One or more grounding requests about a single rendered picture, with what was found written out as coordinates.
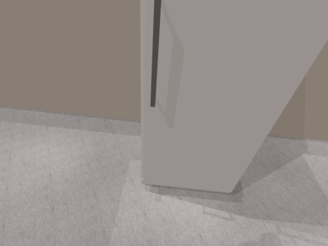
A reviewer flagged handle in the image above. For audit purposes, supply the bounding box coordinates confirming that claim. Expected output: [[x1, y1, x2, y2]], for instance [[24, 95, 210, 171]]
[[151, 0, 161, 107]]

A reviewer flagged fridge door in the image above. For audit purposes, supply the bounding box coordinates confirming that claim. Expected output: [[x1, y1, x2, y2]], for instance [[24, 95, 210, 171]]
[[143, 0, 328, 192]]

